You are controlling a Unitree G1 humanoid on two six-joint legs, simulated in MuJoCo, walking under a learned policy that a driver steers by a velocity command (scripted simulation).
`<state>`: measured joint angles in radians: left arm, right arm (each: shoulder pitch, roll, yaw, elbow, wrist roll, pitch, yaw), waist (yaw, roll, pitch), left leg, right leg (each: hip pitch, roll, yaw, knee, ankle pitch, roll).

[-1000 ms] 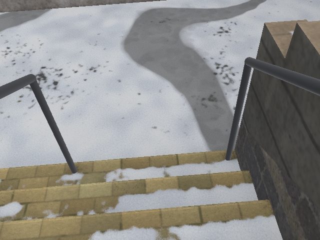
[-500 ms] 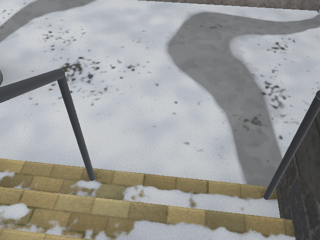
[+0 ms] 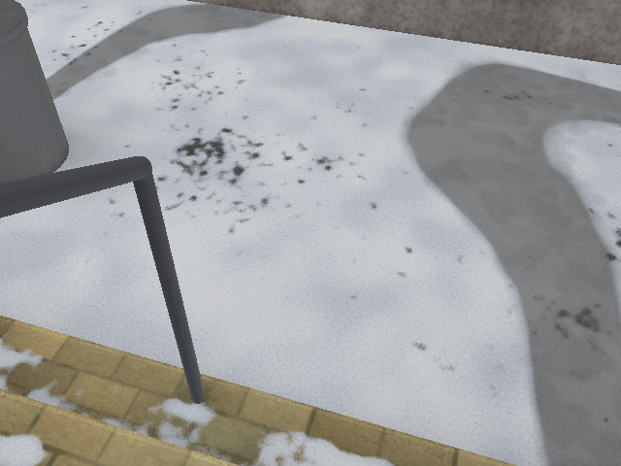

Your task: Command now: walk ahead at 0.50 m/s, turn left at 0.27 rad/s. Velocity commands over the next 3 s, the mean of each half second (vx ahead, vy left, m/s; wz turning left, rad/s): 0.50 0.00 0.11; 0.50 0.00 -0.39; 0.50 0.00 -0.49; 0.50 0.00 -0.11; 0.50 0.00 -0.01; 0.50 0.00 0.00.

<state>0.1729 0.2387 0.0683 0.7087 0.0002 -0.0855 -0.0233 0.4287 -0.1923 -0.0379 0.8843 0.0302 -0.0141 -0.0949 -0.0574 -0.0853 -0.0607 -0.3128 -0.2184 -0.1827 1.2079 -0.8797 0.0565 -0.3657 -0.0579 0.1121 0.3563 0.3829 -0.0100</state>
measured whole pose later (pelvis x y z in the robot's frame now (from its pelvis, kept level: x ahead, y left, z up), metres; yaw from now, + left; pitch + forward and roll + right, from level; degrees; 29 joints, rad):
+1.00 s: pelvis +0.53 +0.01 -0.28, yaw -14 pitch +0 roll +3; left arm 0.26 0.28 0.10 0.78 -0.02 0.01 0.00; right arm 0.47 -0.19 -0.03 1.02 0.00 -0.07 -0.05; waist -0.02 -0.06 -0.02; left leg -0.24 -0.01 0.16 0.74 -0.51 0.03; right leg -0.82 -0.03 0.23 1.02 0.31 -0.05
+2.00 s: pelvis +1.09 -0.19 -0.61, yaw -31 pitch +3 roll -1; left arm 0.29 0.20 0.03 0.82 -0.03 -0.06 0.04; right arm 0.38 -0.18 -0.04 0.93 -0.01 -0.06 0.03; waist 0.01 -0.03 -0.03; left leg -0.34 -0.05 0.01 0.61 -0.33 0.06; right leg -0.80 -0.04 0.05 1.63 -0.34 -0.02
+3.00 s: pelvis +1.61 -0.41 -0.60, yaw -30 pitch +2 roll +0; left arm 0.24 0.28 0.06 0.82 -0.01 -0.07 0.00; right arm 0.25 -0.24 -0.05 0.81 0.00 -0.09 0.03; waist -0.02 -0.03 0.01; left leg -0.26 -0.05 0.03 0.37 -0.15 0.07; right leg -0.57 -0.09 0.03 1.09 -0.29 -0.02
